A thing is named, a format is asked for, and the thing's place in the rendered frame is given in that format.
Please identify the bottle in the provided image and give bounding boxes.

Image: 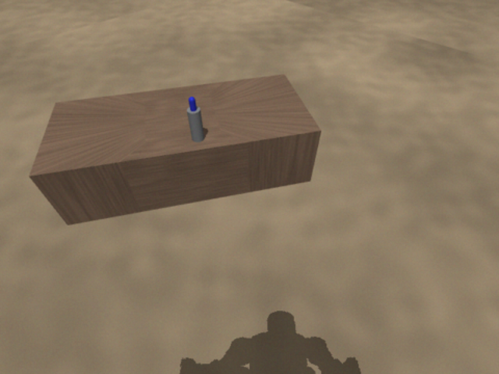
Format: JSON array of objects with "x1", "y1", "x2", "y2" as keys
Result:
[{"x1": 187, "y1": 97, "x2": 204, "y2": 143}]

